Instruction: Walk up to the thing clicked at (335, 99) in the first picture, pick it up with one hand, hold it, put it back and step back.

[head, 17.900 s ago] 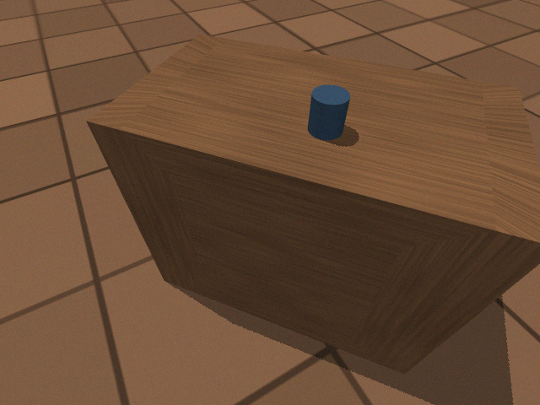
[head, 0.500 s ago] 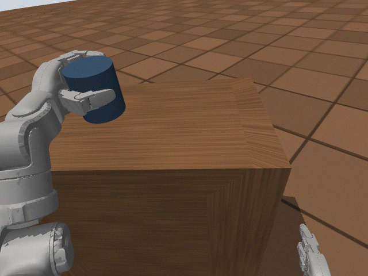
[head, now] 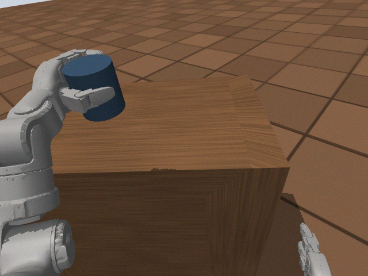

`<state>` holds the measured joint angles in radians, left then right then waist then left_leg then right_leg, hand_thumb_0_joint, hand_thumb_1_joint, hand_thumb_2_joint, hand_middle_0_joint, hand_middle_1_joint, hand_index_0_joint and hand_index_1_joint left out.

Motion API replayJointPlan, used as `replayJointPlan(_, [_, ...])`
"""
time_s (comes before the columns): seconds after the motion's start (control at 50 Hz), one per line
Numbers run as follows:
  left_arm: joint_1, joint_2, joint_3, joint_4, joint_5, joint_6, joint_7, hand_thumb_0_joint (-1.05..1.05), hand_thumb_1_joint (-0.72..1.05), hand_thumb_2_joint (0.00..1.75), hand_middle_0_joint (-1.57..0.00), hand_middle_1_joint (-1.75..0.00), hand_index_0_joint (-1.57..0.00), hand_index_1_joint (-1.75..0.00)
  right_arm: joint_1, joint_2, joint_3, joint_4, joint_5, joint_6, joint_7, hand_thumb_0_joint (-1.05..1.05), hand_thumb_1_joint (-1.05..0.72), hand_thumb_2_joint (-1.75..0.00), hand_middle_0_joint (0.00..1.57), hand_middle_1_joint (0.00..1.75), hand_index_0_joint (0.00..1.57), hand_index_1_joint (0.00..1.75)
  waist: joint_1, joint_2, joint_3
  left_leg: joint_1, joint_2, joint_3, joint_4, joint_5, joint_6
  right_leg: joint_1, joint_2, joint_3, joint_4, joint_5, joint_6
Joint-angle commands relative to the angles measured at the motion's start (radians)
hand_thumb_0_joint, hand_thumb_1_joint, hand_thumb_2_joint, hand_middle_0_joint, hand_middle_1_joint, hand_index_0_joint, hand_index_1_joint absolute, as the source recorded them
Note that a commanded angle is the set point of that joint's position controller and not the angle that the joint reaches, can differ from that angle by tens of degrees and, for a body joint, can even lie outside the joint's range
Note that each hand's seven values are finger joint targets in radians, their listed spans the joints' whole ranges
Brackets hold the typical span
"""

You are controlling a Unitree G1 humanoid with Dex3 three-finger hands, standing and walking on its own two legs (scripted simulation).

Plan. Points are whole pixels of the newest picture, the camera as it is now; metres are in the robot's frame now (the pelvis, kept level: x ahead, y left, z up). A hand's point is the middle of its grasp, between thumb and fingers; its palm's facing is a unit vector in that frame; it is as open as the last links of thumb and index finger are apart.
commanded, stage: hold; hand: left
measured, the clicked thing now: (96, 88) +0.35 +0.16 +0.31
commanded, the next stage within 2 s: crouch in 0.86 s
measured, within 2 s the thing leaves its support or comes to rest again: neither
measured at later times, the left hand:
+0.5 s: hand (90, 79) +0.35 +0.16 +0.33, palm faces +0.07 -1.00 -0.02, open 11.2 cm
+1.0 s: hand (87, 83) +0.34 +0.16 +0.32, palm faces +0.08 -1.00 -0.02, open 11.2 cm
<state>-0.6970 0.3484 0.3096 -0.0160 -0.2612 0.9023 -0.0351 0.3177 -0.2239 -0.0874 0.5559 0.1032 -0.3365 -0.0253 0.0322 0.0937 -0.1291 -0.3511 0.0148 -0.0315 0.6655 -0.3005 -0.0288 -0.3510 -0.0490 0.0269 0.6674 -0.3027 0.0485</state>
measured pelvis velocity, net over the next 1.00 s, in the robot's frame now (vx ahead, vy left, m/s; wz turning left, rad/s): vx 0.00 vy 0.00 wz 0.00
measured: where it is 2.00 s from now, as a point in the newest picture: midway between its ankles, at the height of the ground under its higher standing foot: outside the picture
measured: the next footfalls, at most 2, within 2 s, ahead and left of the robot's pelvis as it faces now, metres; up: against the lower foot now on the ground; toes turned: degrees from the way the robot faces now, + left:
none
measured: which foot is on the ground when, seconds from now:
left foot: down 0.00-1.00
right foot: down 0.00-1.00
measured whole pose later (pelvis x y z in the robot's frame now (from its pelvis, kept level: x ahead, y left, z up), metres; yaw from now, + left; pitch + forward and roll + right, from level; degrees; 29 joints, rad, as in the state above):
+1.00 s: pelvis +0.00 +0.00 +0.00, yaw +0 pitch -1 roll +0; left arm -0.70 0.35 0.31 -0.03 -0.27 0.92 -0.04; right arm 0.30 -0.22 -0.08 0.58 0.10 -0.33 -0.02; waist 0.04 0.09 -0.13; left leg -0.35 0.01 -0.04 0.67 -0.30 -0.03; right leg -0.34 -0.05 0.02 0.67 -0.30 0.05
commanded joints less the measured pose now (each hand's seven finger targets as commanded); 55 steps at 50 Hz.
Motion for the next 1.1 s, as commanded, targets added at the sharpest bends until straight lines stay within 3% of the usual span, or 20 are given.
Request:
replayJointPlan(0.0, [-0.586,0.267,0.111,-0.328,-0.015,-0.118,0.009,0.00,0.09,1.32,-1.31,-1.48,-1.33,-1.49,-0.174,-0.087,-0.028,-0.158,-0.003,-0.059,-0.003,0.00,0.52,-0.06,0.05,0.05,0.05,0.05,0.013,-0.056,-0.245,0.114,-0.038,0.044,-0.094,0.107,0.031,0.033,0.050,-0.086,-0.115,0.087,-0.033])
replayJointPlan(0.08, [-0.593,0.286,0.129,-0.266,-0.013,-0.113,0.024,0.00,0.06,1.33,-1.32,-1.50,-1.34,-1.51,-0.162,-0.104,-0.044,-0.136,-0.010,-0.059,-0.016,0.00,0.52,-0.06,0.05,0.05,0.05,0.05,-0.013,-0.111,-0.217,0.110,-0.041,0.049,-0.083,0.102,0.040,0.024,0.046,-0.081,-0.119,0.096,-0.023])
replayJointPlan(0.14, [-0.576,0.259,0.109,-0.208,-0.009,-0.103,0.022,0.00,0.08,1.33,-1.33,-1.50,-1.35,-1.51,-0.162,-0.095,-0.038,-0.151,-0.010,-0.060,-0.016,0.00,0.52,-0.06,0.05,0.05,0.05,0.05,-0.010,-0.112,-0.213,0.112,-0.037,0.045,-0.088,0.126,0.032,0.016,0.051,-0.087,-0.108,0.117,-0.027])
replayJointPlan(0.18, [-0.572,0.231,0.071,-0.208,-0.007,-0.099,0.013,0.00,0.10,1.35,-1.32,-1.50,-1.34,-1.51,-0.166,-0.088,-0.027,-0.145,-0.009,-0.058,-0.010,0.00,0.52,-0.06,0.05,0.05,0.05,0.05,-0.004,-0.086,-0.192,0.097,-0.039,0.046,-0.096,0.117,0.029,0.006,0.050,-0.087,-0.109,0.110,-0.031])
replayJointPlan(0.22, [-0.552,0.230,0.067,-0.184,-0.004,-0.092,0.000,0.00,0.08,1.34,-1.34,-1.51,-1.36,-1.52,-0.147,-0.097,-0.034,-0.157,-0.008,-0.057,-0.008,0.00,0.52,-0.06,0.05,0.05,0.05,0.05,-0.011,-0.085,-0.214,0.118,-0.038,0.049,-0.087,0.142,0.030,0.007,0.049,-0.085,-0.109,0.131,-0.030])
replayJointPlan(0.24, [-0.556,0.230,0.065,-0.178,-0.004,-0.087,-0.005,0.00,0.07,1.33,-1.33,-1.50,-1.36,-1.50,-0.138,-0.083,-0.011,-0.150,-0.008,-0.058,-0.002,0.00,0.52,-0.06,0.05,0.05,0.05,0.05,-0.001,-0.079,-0.194,0.103,-0.038,0.048,-0.089,0.148,0.030,0.009,0.048,-0.086,-0.107,0.134,-0.031])
replayJointPlan(0.28, [-0.575,0.229,0.054,-0.220,-0.003,-0.084,-0.015,0.00,0.08,1.33,-1.33,-1.49,-1.36,-1.50,-0.147,-0.094,-0.029,-0.164,-0.006,-0.057,0.003,0.00,0.52,-0.06,0.05,0.05,0.05,0.05,-0.003,-0.053,-0.213,0.123,-0.036,0.049,-0.092,0.155,0.029,0.009,0.048,-0.085,-0.107,0.139,-0.033])
replayJointPlan(0.34, [-0.566,0.205,0.041,-0.192,-0.010,-0.070,-0.021,0.00,0.09,1.32,-1.33,-1.48,-1.35,-1.49,-0.162,-0.093,-0.022,-0.165,-0.004,-0.060,0.009,0.00,0.52,-0.06,0.05,0.05,0.05,0.05,-0.007,-0.071,-0.184,0.108,-0.033,0.040,-0.102,0.119,0.030,-0.002,0.051,-0.088,-0.114,0.110,-0.033])
replayJointPlan(0.4, [-0.595,0.238,0.066,-0.222,-0.016,-0.075,-0.017,0.00,0.08,1.31,-1.31,-1.47,-1.33,-1.47,-0.179,-0.086,-0.014,-0.160,-0.002,-0.059,0.009,0.00,0.53,-0.06,0.05,0.05,0.05,0.05,0.007,-0.056,-0.172,0.096,-0.032,0.034,-0.114,0.086,0.030,0.000,0.051,-0.089,-0.117,0.081,-0.034])
replayJointPlan(0.52, [-0.613,0.269,0.114,-0.224,-0.018,-0.085,0.019,0.00,0.08,1.31,-1.29,-1.47,-1.31,-1.47,-0.167,-0.096,-0.038,-0.141,-0.004,-0.057,0.005,0.00,0.52,-0.06,0.05,0.05,0.05,0.05,0.001,-0.075,-0.210,0.114,-0.034,0.038,-0.102,0.096,0.030,0.014,0.051,-0.089,-0.113,0.091,-0.030])
replayJointPlan(0.62, [-0.628,0.267,0.103,-0.235,-0.007,-0.098,0.036,0.00,0.06,1.32,-1.30,-1.48,-1.33,-1.49,-0.164,-0.087,-0.030,-0.166,-0.004,-0.057,0.003,0.00,0.52,-0.06,0.05,0.05,0.05,0.05,-0.002,-0.085,-0.252,0.119,-0.043,0.050,-0.085,0.118,0.034,0.035,0.045,-0.083,-0.111,0.111,-0.028])
replayJointPlan(0.72, [-0.586,0.252,0.081,-0.223,0.001,-0.102,0.020,0.00,0.06,1.32,-1.33,-1.49,-1.35,-1.50,-0.186,-0.076,-0.008,-0.181,-0.007,-0.056,0.003,0.00,0.52,-0.06,0.05,0.05,0.05,0.05,0.021,-0.073,-0.208,0.088,-0.042,0.050,-0.098,0.101,0.031,0.026,0.046,-0.084,-0.118,0.087,-0.032])
replayJointPlan(0.74, [-0.574,0.248,0.082,-0.195,-0.002,-0.100,0.014,0.00,0.06,1.33,-1.33,-1.49,-1.35,-1.50,-0.166,-0.082,-0.013,-0.168,-0.007,-0.053,0.003,0.00,0.51,-0.06,0.05,0.05,0.05,0.05,0.003,-0.086,-0.198,0.088,-0.038,0.047,-0.103,0.088,0.032,0.023,0.047,-0.084,-0.117,0.081,-0.030])
replayJointPlan(0.8, [-0.539,0.211,0.049,-0.215,-0.008,-0.094,-0.008,0.00,0.06,1.31,-1.31,-1.47,-1.33,-1.48,-0.167,-0.073,0.003,-0.175,-0.005,-0.056,0.006,0.00,0.52,-0.06,0.05,0.05,0.05,0.05,0.010,-0.077,-0.172,0.080,-0.032,0.039,-0.117,0.057,0.031,0.007,0.050,-0.088,-0.121,0.051,-0.033])
replayJointPlan(0.84, [-0.525,0.211,0.050,-0.214,-0.011,-0.087,-0.012,0.00,0.07,1.30,-1.31,-1.46,-1.33,-1.47,-0.171,-0.094,-0.023,-0.173,-0.004,-0.057,0.004,0.00,0.52,-0.06,0.05,0.05,0.05,0.05,-0.002,-0.075,-0.177,0.079,-0.038,0.047,-0.115,0.045,0.034,0.001,0.048,-0.084,-0.129,0.041,-0.033])
replayJointPlan(0.88, [-0.575,0.254,0.080,-0.222,-0.013,-0.087,-0.013,0.00,0.08,1.30,-1.30,-1.46,-1.32,-1.46,-0.167,-0.108,-0.035,-0.163,-0.006,-0.059,0.002,0.00,0.52,-0.06,0.05,0.05,0.05,0.05,-0.009,-0.076,-0.189,0.093,-0.032,0.039,-0.122,0.031,0.033,0.006,0.050,-0.083,-0.129,0.032,-0.032])
replayJointPlan(0.9, [-0.584,0.241,0.071,-0.262,-0.015,-0.088,-0.012,0.00,0.07,1.29,-1.30,-1.45,-1.32,-1.46,-0.173,-0.097,-0.024,-0.162,-0.006,-0.061,0.002,0.00,0.52,-0.06,0.05,0.05,0.05,0.05,0.000,-0.045,-0.194,0.094,-0.033,0.042,-0.122,0.036,0.030,0.003,0.051,-0.086,-0.126,0.034,-0.035])
replayJointPlan(0.94, [-0.600,0.265,0.100,-0.259,-0.017,-0.089,0.000,0.00,0.05,1.36,-1.36,-1.50,-1.36,-1.53,-0.167,-0.095,-0.029,-0.150,-0.006,-0.062,0.000,0.00,0.51,-0.07,0.05,0.05,0.05,0.05,-0.002,-0.067,-0.206,0.097,-0.032,0.039,-0.116,0.039,0.031,0.009,0.051,-0.087,-0.125,0.038,-0.032])
replayJointPlan(1.02, [-0.595,0.249,0.099,-0.187,-0.022,-0.095,0.020,0.00,0.15,1.31,-1.34,-1.45,-1.35,-1.47,-0.171,-0.113,-0.054,-0.137,-0.006,-0.067,-0.014,0.00,0.57,-0.05,0.05,0.05,0.05,0.05,-0.021,-0.115,-0.172,0.099,-0.032,0.037,-0.116,0.027,0.033,-0.011,0.053,-0.089,-0.132,0.035,-0.026])
replayJointPlan(1.08, [-0.577,0.223,0.072,-0.088,-0.015,-0.107,0.027,0.00,0.15,1.31,-1.34,-1.45,-1.35,-1.47,-0.166,-0.094,-0.032,-0.130,-0.009,-0.071,-0.014,0.00,0.57,-0.05,0.05,0.05,0.05,0.05,-0.021,-0.135,-0.134,0.066,-0.044,0.052,-0.110,0.026,0.039,-0.014,0.045,-0.083,-0.138,0.032,-0.025])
